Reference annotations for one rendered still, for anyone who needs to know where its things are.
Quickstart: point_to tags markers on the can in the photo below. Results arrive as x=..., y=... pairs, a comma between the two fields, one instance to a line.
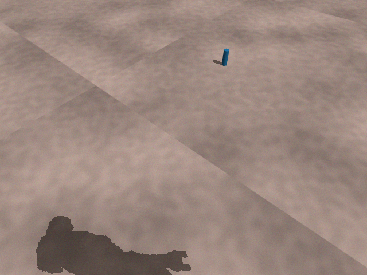
x=225, y=57

